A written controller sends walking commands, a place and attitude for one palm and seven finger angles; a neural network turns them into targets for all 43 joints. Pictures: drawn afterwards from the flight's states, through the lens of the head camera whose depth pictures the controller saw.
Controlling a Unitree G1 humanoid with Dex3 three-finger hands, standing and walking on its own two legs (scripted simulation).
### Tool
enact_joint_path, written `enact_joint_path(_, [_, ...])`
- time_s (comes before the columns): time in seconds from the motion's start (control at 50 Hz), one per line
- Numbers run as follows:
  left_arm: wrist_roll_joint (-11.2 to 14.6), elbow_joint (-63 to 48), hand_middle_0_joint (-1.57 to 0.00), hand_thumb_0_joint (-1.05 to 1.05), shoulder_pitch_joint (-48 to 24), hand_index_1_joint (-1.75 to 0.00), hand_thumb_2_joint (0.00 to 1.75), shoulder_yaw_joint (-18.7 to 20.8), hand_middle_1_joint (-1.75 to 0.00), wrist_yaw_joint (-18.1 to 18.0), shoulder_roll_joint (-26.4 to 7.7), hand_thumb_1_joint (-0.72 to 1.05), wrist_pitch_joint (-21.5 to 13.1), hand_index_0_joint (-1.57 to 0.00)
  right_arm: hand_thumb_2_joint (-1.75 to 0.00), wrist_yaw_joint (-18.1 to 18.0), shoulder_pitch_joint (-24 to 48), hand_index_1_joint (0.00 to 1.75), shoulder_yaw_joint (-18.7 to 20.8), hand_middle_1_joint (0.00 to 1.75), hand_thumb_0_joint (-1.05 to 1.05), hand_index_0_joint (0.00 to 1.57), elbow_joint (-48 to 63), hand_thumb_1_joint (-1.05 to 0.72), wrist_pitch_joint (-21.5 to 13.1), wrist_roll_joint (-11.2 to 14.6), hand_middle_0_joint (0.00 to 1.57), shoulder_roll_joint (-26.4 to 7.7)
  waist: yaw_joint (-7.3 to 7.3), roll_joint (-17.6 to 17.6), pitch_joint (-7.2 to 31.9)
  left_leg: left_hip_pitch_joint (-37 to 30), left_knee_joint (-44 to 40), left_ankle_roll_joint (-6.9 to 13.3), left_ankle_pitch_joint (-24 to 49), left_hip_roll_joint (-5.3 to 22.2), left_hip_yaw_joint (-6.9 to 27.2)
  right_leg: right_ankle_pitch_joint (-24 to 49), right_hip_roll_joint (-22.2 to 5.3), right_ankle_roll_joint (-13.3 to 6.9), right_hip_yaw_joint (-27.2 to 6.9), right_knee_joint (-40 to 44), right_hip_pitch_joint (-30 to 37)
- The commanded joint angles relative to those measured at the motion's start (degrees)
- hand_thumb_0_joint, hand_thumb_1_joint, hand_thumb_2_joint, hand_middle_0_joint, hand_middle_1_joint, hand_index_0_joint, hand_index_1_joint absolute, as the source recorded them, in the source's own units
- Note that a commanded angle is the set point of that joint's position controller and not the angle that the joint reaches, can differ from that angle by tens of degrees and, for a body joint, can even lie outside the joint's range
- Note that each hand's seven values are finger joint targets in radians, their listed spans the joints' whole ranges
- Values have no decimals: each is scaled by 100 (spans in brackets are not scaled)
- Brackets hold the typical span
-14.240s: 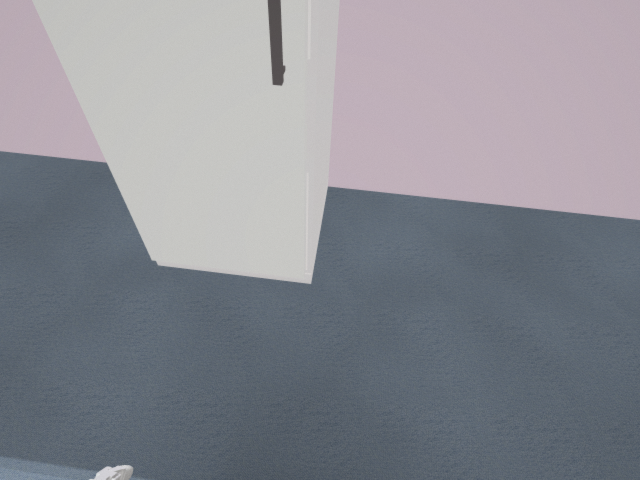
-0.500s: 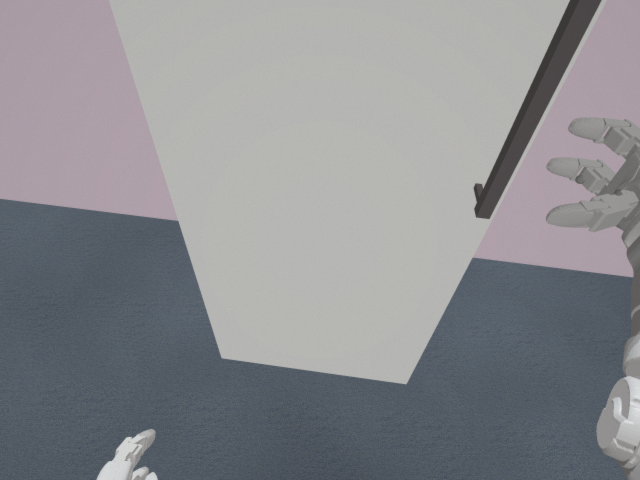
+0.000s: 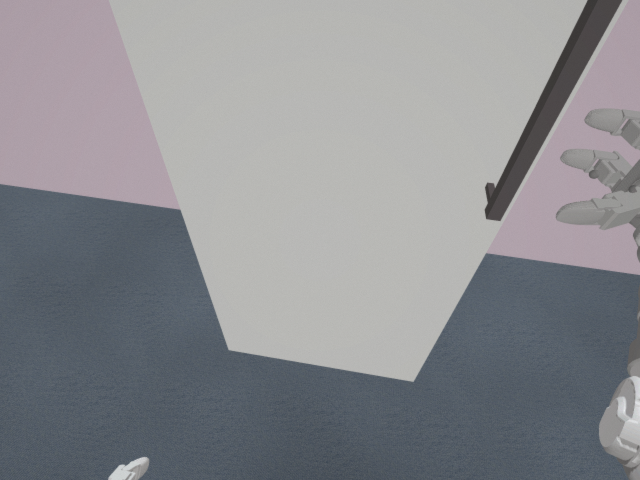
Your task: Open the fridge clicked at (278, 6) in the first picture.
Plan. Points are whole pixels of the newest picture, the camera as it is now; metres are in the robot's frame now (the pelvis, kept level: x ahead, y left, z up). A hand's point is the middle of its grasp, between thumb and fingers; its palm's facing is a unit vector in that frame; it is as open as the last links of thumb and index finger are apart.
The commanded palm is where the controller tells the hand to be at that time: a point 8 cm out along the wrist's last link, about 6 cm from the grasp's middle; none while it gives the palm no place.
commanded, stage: move the hooked fingers beside the handle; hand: right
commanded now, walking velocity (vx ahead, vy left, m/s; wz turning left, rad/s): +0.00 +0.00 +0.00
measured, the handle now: (549, 87) +0.50 -0.19 +0.27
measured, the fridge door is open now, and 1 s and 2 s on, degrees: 0 0 0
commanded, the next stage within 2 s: feel for the door with the fingertips in 0.42 s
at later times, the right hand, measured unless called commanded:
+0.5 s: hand (594, 175) +0.42 -0.25 +0.21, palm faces +0.08 +1.00 +0.00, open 14.0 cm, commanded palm +0.40 -0.29 +0.21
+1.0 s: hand (551, 168) +0.43 -0.20 +0.21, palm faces +0.08 +1.00 +0.00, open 14.0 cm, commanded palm +0.40 -0.25 +0.21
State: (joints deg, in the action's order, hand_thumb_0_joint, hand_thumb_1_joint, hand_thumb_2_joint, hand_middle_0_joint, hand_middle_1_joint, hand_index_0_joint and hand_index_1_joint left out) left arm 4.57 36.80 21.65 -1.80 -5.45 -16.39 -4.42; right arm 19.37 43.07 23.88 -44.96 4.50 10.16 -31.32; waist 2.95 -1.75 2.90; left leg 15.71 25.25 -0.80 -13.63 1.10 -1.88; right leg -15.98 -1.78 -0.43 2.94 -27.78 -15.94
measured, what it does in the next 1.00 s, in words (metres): stands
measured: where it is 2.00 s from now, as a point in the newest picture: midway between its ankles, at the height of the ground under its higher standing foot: outside the picture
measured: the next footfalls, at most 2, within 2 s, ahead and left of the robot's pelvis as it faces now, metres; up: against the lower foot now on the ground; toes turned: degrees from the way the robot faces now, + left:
none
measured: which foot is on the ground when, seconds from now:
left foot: down 0.00-1.00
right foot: down 0.00-1.00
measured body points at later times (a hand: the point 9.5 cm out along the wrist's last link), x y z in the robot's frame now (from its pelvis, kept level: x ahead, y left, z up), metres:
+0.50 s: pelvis +0.00 +0.00 +0.00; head +0.01 +0.01 +0.45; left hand +0.12 +0.26 -0.10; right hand +0.41 -0.30 +0.21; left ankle -0.01 +0.13 -0.74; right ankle -0.02 -0.11 -0.74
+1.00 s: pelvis -0.01 +0.01 +0.00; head -0.01 +0.02 +0.45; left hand +0.10 +0.26 -0.11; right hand +0.41 -0.25 +0.22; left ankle -0.01 +0.13 -0.74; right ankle -0.02 -0.11 -0.74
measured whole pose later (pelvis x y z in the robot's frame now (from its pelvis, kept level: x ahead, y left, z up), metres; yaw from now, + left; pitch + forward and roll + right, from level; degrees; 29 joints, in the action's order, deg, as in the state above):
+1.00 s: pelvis -0.01 +0.01 +0.00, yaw -1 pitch +2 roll +1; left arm 4.5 36.8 17.6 -2.7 -5.5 -15.0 -4.0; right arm 11.2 45.2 18.6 -42.1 8.2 9.2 -24.3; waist 2.2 -2.1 2.7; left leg 14.3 25.4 -0.3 -13.3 1.0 -2.6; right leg -14.9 -1.9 0.1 2.1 -27.1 -14.5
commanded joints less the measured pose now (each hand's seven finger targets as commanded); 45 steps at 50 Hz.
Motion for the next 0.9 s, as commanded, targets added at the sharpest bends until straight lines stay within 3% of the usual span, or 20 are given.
enact_joint_path(0.0, [20, -714, -20, 0, -271, -30, 90, 309, -30, -40, -858, 90, -252, -20, -30, -30, 2555, 120, 141, 120, 0, 30, 1250, 50, -154, 184, 30, -1536, -42, -137, 1590, -433, -71, 225, 1977, -177, -84, 2024, 81, -148, -251, 180, 864])
enact_joint_path(0.06, [17, -717, -20, 0, -317, -30, 90, 290, -30, -62, -851, 90, -237, -20, -30, -115, 2961, 120, 15, 120, 0, 30, 1283, 50, -89, 84, 30, -1543, 15, -451, 1548, -285, -110, 241, 1702, -158, -68, 1775, 100, -130, -277, 178, 863])
enact_joint_path(0.08, [21, -696, -20, 0, -309, -30, 90, 285, -30, -76, -842, 90, -230, -20, -30, -155, 3078, 120, -25, 120, 0, 30, 1317, 50, -104, 65, 30, -1539, 55, -363, 1567, -267, -105, 247, 1710, -167, -76, 1830, 93, -133, -313, 162, 917])
enact_joint_path(0.1, [4, -699, -20, 0, -319, -30, 90, 278, -30, -77, -827, 90, -245, -20, -30, -163, 3266, 120, -166, 120, 0, 30, 1392, 50, -143, 78, 30, -1369, 89, -461, 1661, -240, -104, 248, 1726, -162, -78, 1882, 95, -121, -333, 151, 1017])
enact_joint_path(0.16, [-6, -722, -20, 0, -356, -30, 90, 268, -30, -82, -809, 90, -258, -20, -30, -184, 3239, 120, -89, 120, 0, 30, 1546, 50, -271, 146, 30, -1384, 35, -291, 1934, -416, -49, 253, 1973, -169, -79, 2170, 85, -124, -358, 95, 1184])
enact_joint_path(0.26, [2, -695, -20, 0, -381, -30, 90, 249, -30, -69, -820, 90, -183, -20, -30, -189, 2793, 120, 91, 120, 0, 30, 872, 50, -94, 103, 30, -1533, -70, -34, 1643, -516, -27, 241, 2092, -130, -73, 2061, 109, -130, -283, 114, 802])
enact_joint_path(0.28, [-1, -716, -20, 0, -404, -30, 90, 246, -30, -59, -814, 90, -170, -20, -30, -179, 2841, 120, -9, 120, 0, 30, 909, 50, -75, 87, 30, -1442, -60, -49, 1646, -521, -11, 242, 2147, -125, -77, 2091, 113, -132, -280, 123, 789])
enact_joint_path(0.34, [8, -835, -20, 0, -451, -30, 90, 260, -30, -48, -810, 90, -112, -20, -30, -189, 2673, 120, 128, 120, 0, 30, 1205, 50, -146, 87, 30, -1646, -139, -83, 1825, -708, 5, 255, 2184, -117, -62, 2178, 109, -138, -266, 103, 813])
enact_joint_path(0.36, [9, -870, -20, 0, -509, -30, 90, 250, -30, -43, -785, 90, -118, -20, -30, -180, 2840, 120, 44, 120, 0, 30, 1435, 50, -188, 77, 30, -1550, -115, -248, 1887, -686, 18, 251, 2255, -125, -41, 2253, 104, -138, -268, 102, 929])
enact_joint_path(0.42, [19, -877, -20, 0, -530, -30, 90, 250, -30, -56, -763, 90, -137, -20, -30, -147, 2779, 120, -29, 120, 0, 30, 1606, 50, -184, 176, 30, -1361, -94, -190, 1881, -620, -5, 246, 2213, -150, -64, 2273, 95, -139, -300, 112, 1057])
enact_joint_path(0.46, [35, -787, -20, 0, -502, -30, 90, 250, -30, -80, -792, 90, -127, -20, -30, -139, 2846, 120, 89, 120, 0, 30, 1415, 50, -125, 208, 30, -1530, -44, -42, 1641, -551, -80, 233, 2083, -157, -60, 2014, 97, -151, -281, 129, 914])
enact_joint_path(0.5, [42, -790, -20, 0, -535, -30, 90, 238, -30, -89, -777, 90, -144, -20, -30, -143, 2910, 120, -55, 120, 0, 30, 1456, 50, -66, 169, 30, -1393, -38, -350, 1627, -471, -99, 248, 1937, -140, -50, 1908, 121, -141, -278, 155, 933])
enact_joint_path(0.54, [31, -761, -20, 0, -502, -30, 90, 251, -30, -100, -779, 90, -153, -20, -30, -193, 3007, 120, -203, 120, 0, 30, 1498, 50, -63, 183, 30, -1229, 3, -184, 1625, -495, -119, 249, 1865, -140, -78, 1871, 110, -151, -279, 141, 932])
enact_joint_path(0.6, [26, -720, -20, 0, -512, -30, 90, 236, -30, -95, -759, 90, -206, -20, -30, -263, 3174, 120, -380, 120, 0, 30, 1485, 50, -48, 185, 30, -960, 35, -313, 1631, -340, -131, 256, 1690, -154, -86, 1761, 121, -132, -351, 166, 1017])
enact_joint_path(0.64, [9, -687, -20, 0, -481, -30, 90, 256, -30, -99, -771, 90, -217, -20, -30, -333, 3084, 120, -284, 120, 0, 30, 1502, 50, -86, 211, 30, -1029, -5, -61, 1703, -469, -142, 253, 1716, -157, -97, 1794, 112, -152, -328, 157, 1002])
enact_joint_path(0.68, [4, -699, -20, 0, -540, -30, 90, 230, -30, -69, -740, 90, -239, -20, -30, -396, 3131, 120, -349, 120, 0, 30, 1571, 50, -80, 186, 30, -891, -38, -264, 1728, -490, -118, 255, 1771, -142, -80, 1813, 133, -134, -327, 185, 997])
enact_joint_path(0.8, [-7, -708, -20, 0, -616, -30, 90, 232, -30, -27, -715, 90, -216, -20, -30, -690, 2863, 120, -224, 120, 0, 30, 1554, 50, 22, 107, 30, -861, -148, -40, 1592, -592, -130, 248, 1676, -139, -78, 1686, 120, -141, -291, 268, 826])
enact_joint_path(0.84, [-22, -732, -20, 0, -627, -30, 90, 244, -30, -30, -715, 90, -211, -20, -30, -772, 2760, 120, -203, 120, 0, 30, 1608, 50, 21, 94, 30, -864, -159, 198, 1659, -708, -142, 223, 1724, -134, -64, 1694, 113, -177, -246, 256, 796])
enact_joint_path(0.86, [-19, -730, -20, 0, -639, -30, 90, 233, -30, -30, -714, 90, -201, -20, -30, -819, 2947, 120, -135, 120, 0, 30, 1760, 50, -4, 53, 30, -995, -158, 40, 1728, -759, -128, 227, 1771, -122, -43, 1717, 118, -165, -253, 283, 803])
enact_joint_path(0.88, [-17, -714, -20, 0, -649, -30, 90, 226, -30, -34, -692, 90, -190, -20, -30, -852, 3020, 120, -222, 120, 0, 30, 1720, 50, 0, 12, 30, -897, -131, -4, 1645, -713, -136, 229, 1765, -126, -44, 1723, 121, -165, -246, 290, 824])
